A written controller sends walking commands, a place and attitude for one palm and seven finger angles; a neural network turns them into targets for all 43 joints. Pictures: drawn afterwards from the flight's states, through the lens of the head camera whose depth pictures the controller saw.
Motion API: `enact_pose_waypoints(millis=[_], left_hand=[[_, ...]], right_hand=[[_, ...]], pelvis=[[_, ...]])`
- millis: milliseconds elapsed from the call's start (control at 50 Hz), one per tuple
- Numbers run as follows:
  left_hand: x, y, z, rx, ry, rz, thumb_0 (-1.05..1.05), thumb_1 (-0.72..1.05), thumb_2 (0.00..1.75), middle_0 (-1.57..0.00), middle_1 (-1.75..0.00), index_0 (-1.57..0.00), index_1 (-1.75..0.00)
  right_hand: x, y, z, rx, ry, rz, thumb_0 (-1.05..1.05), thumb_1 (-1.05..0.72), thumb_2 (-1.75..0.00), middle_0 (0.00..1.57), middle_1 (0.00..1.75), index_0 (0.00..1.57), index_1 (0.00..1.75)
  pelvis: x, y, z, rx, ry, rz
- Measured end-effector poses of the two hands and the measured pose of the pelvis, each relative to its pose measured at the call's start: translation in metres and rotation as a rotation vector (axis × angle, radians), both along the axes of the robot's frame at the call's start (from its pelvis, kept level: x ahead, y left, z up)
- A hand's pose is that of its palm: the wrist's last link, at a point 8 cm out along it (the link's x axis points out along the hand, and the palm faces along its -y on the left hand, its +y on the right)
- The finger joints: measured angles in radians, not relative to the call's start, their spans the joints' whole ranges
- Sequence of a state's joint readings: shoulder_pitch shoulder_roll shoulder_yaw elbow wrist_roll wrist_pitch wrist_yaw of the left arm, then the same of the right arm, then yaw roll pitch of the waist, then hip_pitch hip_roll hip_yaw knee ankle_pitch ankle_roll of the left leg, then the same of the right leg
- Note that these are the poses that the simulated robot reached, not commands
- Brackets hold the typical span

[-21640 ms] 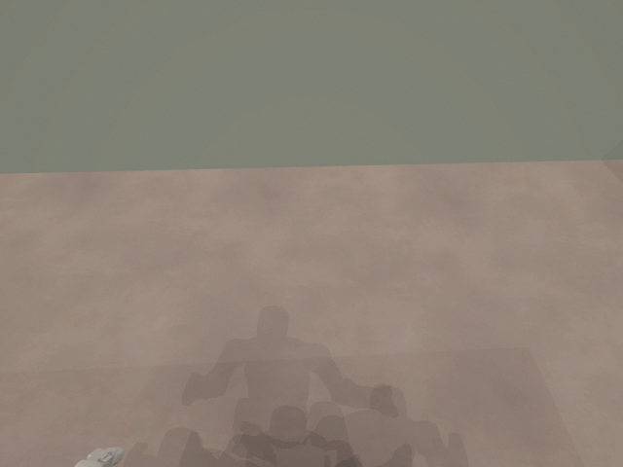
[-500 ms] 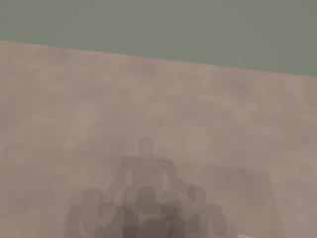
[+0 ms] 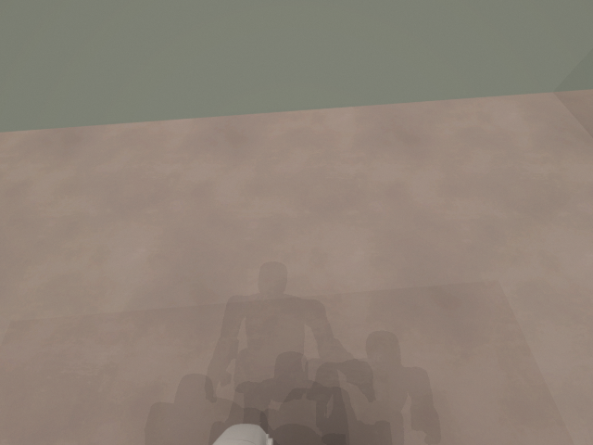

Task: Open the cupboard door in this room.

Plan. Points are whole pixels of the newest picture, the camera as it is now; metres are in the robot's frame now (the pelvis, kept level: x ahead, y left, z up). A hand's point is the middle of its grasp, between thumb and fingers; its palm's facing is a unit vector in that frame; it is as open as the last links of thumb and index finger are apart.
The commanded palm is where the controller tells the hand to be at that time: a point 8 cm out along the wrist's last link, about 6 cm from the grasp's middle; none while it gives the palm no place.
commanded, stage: turn or walk to find it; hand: left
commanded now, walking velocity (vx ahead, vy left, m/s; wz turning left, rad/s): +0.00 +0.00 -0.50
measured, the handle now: out of the picture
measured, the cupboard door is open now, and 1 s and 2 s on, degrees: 0 0 0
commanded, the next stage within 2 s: none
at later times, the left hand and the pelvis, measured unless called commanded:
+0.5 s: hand (154, 431) +0.14 +0.25 -0.16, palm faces -0.22 -0.95 -0.23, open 7.4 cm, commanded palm none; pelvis +0.00 +0.05 +0.01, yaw -16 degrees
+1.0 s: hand (226, 432) +0.15 +0.13 -0.16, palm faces -0.47 -0.85 -0.22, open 7.4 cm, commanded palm none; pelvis -0.01 +0.00 +0.00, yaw -30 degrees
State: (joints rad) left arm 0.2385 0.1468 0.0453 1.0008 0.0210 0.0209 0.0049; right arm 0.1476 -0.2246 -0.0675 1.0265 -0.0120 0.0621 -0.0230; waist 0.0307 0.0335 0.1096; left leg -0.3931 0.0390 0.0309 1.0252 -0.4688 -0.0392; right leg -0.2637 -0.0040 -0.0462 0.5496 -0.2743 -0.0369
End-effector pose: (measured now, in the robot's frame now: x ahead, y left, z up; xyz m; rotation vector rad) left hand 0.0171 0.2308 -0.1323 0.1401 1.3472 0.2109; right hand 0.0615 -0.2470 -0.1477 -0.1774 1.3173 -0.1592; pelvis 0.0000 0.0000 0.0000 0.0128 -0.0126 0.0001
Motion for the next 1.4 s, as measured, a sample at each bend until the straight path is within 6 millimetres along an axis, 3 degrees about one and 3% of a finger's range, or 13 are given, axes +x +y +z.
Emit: enact_pose_waypoints(millis=[160, 280, 420, 520, 600, 700, 780, 920, 1080, 1160, 1220, 1320, 1400], left_hand=[[0.032, 0.025, -0.001, 0.001, -0.022, -0.103, 0.00, 0.90, 0.90, -0.20, -0.30, -0.20, -0.30], [0.067, 0.062, -0.017, 0.001, -0.067, -0.170, 0.00, 0.91, 0.90, -0.20, -0.30, -0.20, -0.30], [0.111, 0.074, 0.001, 0.003, -0.118, -0.269, 0.00, 0.91, 0.90, -0.20, -0.30, -0.20, -0.30], [0.135, 0.058, 0.006, 0.000, -0.128, -0.346, 0.00, 0.91, 0.90, -0.20, -0.30, -0.19, -0.30], [0.153, 0.029, 0.007, -0.009, -0.129, -0.426, 0.00, 0.91, 0.90, -0.20, -0.30, -0.19, -0.30], [0.176, -0.022, 0.005, -0.011, -0.183, -0.533, 0.00, 0.91, 0.90, -0.20, -0.30, -0.20, -0.30], [0.175, -0.049, 0.007, -0.008, -0.206, -0.570, 0.00, 0.91, 0.90, -0.20, -0.30, -0.20, -0.30], [0.157, -0.059, 0.009, -0.017, -0.132, -0.591, 0.00, 0.91, 0.90, -0.20, -0.30, -0.20, -0.30], [0.155, -0.034, -0.003, -0.025, -0.057, -0.609, 0.00, 0.90, 0.90, -0.21, -0.30, -0.20, -0.30], [0.169, -0.014, -0.018, -0.027, -0.031, -0.616, 0.00, 0.90, 0.90, -0.21, -0.30, -0.20, -0.30], [0.185, -0.003, -0.024, -0.022, -0.020, -0.636, 0.00, 0.91, 0.90, -0.20, -0.30, -0.20, -0.30], [0.214, -0.001, -0.012, -0.026, -0.035, -0.694, 0.01, 0.91, 0.90, -0.20, -0.30, -0.20, -0.30], [0.233, -0.011, -0.004, -0.026, -0.052, -0.747, 0.00, 0.91, 0.90, -0.20, -0.30, -0.20, -0.30]], right_hand=[[-0.017, -0.006, 0.019, -0.066, -0.028, -0.067, 0.01, -0.91, -0.90, 0.20, 0.30, 0.20, 0.30], [-0.025, 0.019, 0.026, -0.109, -0.108, -0.108, 0.01, -0.91, -0.90, 0.20, 0.30, 0.20, 0.30], [-0.055, 0.050, 0.035, -0.073, -0.087, -0.181, 0.01, -0.90, -0.90, 0.20, 0.30, 0.20, 0.30], [-0.080, 0.059, 0.030, -0.037, -0.066, -0.270, 0.01, -0.90, -0.90, 0.21, 0.30, 0.21, 0.30], [-0.108, 0.056, 0.021, -0.014, -0.031, -0.353, 0.01, -0.90, -0.90, 0.21, 0.30, 0.21, 0.30], [-0.149, 0.037, -0.003, 0.019, 0.026, -0.446, 0.01, -0.90, -0.90, 0.21, 0.30, 0.21, 0.30], [-0.167, 0.019, -0.011, 0.009, 0.075, -0.488, 0.01, -0.90, -0.90, 0.21, 0.30, 0.20, 0.30], [-0.152, -0.006, 0.008, -0.035, 0.003, -0.506, 0.01, -0.91, -0.90, 0.20, 0.30, 0.20, 0.30], [-0.110, -0.011, 0.025, -0.096, -0.107, -0.515, 0.01, -0.91, -0.90, 0.20, 0.30, 0.20, 0.30], [-0.088, 0.000, 0.031, -0.136, -0.165, -0.519, 0.01, -0.91, -0.90, 0.20, 0.30, 0.20, 0.30], [-0.084, 0.016, 0.037, -0.147, -0.184, -0.528, 0.01, -0.90, -0.90, 0.20, 0.30, 0.20, 0.30], [-0.098, 0.045, 0.044, -0.129, -0.153, -0.584, 0.01, -0.90, -0.90, 0.21, 0.30, 0.21, 0.30], [-0.119, 0.065, 0.043, -0.103, -0.117, -0.661, 0.01, -0.90, -0.90, 0.21, 0.30, 0.21, 0.30]], pelvis=[[-0.005, 0.014, 0.003, -0.002, 0.019, -0.079], [-0.007, 0.041, -0.007, -0.017, 0.017, -0.141], [-0.005, 0.053, 0.006, -0.037, 0.015, -0.222], [-0.003, 0.051, 0.008, -0.033, 0.021, -0.286], [-0.005, 0.043, 0.005, -0.025, 0.023, -0.333], [-0.008, 0.020, -0.008, 0.001, 0.026, -0.393], [-0.012, 0.010, -0.010, -0.007, 0.020, -0.422], [-0.011, 0.002, 0.002, 0.004, 0.019, -0.483], [0.003, 0.014, 0.001, -0.010, 0.031, -0.558], [0.016, 0.029, -0.006, -0.027, 0.041, -0.594], [0.022, 0.039, -0.006, -0.022, 0.029, -0.640], [0.030, 0.047, 0.005, -0.043, 0.033, -0.690], [0.034, 0.049, 0.009, -0.044, 0.039, -0.732]])
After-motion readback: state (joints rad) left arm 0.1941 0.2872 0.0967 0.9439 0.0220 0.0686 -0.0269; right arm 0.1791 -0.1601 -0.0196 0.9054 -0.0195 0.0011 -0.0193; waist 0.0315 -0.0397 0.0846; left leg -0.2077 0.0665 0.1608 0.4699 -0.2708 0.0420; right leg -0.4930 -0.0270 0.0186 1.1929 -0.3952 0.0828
